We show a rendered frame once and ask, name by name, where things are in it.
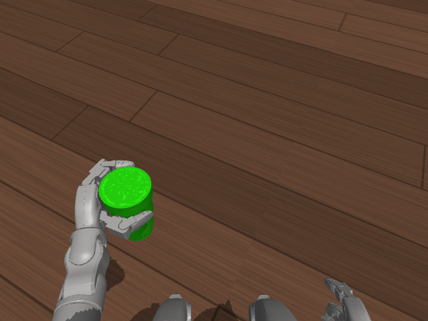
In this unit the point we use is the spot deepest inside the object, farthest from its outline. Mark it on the left robot arm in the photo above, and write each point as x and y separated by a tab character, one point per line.
83	292

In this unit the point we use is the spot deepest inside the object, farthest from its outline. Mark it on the cup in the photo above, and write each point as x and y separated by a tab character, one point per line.
126	192

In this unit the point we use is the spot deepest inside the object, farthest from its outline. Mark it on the right robot hand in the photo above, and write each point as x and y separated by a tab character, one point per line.
352	308

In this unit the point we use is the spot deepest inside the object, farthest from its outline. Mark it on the left robot hand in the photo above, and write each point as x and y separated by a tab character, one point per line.
89	210

